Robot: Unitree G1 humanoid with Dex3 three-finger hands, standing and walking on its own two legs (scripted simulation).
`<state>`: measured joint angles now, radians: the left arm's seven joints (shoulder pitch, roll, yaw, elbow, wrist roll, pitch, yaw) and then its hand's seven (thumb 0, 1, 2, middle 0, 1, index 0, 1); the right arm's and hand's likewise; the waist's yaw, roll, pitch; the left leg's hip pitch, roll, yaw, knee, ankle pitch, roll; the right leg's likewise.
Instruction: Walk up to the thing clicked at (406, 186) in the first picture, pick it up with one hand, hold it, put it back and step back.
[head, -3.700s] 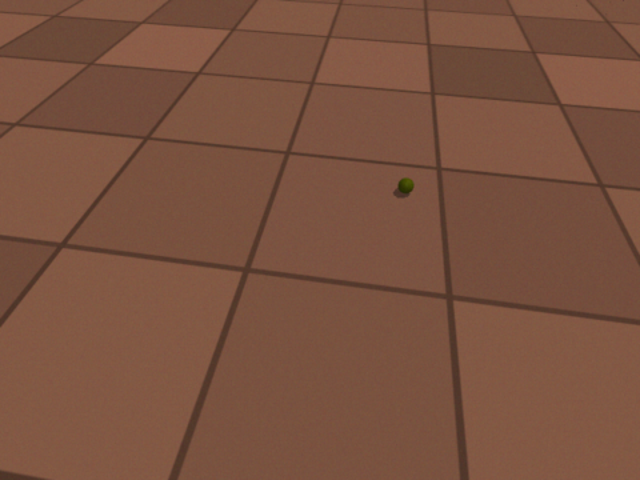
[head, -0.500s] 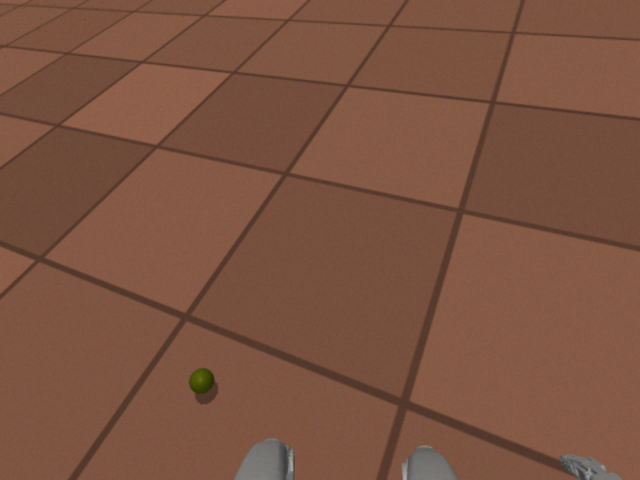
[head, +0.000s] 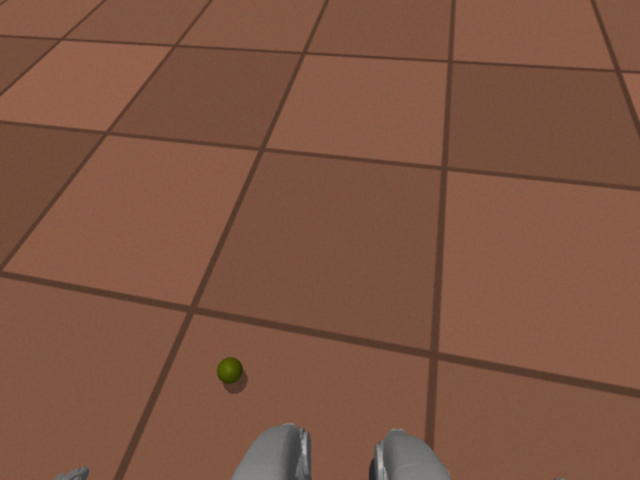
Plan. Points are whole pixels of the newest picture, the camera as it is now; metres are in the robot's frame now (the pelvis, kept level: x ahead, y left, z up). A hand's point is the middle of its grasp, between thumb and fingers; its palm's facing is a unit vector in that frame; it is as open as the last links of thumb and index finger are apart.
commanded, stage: walk up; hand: left
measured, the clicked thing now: (229, 370) +0.46 +0.32 -0.69
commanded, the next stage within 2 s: none
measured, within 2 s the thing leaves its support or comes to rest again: neither
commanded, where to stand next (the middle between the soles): +0.04 +0.22 m, yaw -16 degrees
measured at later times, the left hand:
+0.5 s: hand out of the picture +0.05 +0.55 -0.11, palm faces -0.16 -0.81 -0.56, open 7.4 cm
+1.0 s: hand out of the picture +0.12 +0.54 -0.12, palm faces -0.32 -0.87 -0.37, open 7.4 cm
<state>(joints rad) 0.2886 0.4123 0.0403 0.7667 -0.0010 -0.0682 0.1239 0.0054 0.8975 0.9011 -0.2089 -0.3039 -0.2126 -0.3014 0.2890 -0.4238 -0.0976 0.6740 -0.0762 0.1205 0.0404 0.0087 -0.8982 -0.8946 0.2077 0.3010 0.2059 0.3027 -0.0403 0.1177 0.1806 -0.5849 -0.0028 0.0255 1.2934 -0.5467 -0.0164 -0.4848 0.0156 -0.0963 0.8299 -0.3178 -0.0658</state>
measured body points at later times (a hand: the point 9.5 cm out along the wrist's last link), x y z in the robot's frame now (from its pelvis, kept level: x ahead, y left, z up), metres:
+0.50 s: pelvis -0.06 +0.24 +0.00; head -0.03 +0.21 +0.45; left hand +0.05 +0.59 -0.08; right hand -0.06 -0.07 -0.13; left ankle -0.03 +0.33 -0.69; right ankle -0.05 +0.15 -0.66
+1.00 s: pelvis -0.05 +0.30 +0.03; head -0.02 +0.31 +0.48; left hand +0.14 +0.58 -0.10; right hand -0.08 -0.03 -0.06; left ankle +0.01 +0.38 -0.69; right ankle -0.08 +0.14 -0.66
